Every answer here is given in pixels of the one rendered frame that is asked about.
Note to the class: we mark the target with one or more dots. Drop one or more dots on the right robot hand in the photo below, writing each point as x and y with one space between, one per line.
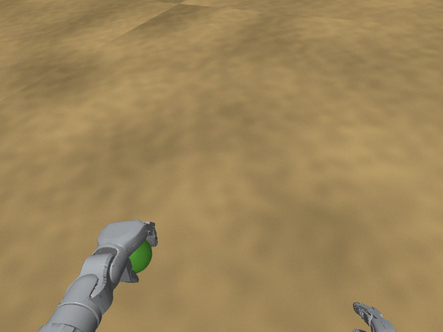
373 318

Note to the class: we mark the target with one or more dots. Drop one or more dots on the ball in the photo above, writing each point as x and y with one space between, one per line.
141 257

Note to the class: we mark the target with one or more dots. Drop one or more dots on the left robot arm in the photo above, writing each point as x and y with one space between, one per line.
91 294

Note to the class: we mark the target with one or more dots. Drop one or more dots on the left robot hand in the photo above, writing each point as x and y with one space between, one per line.
129 235

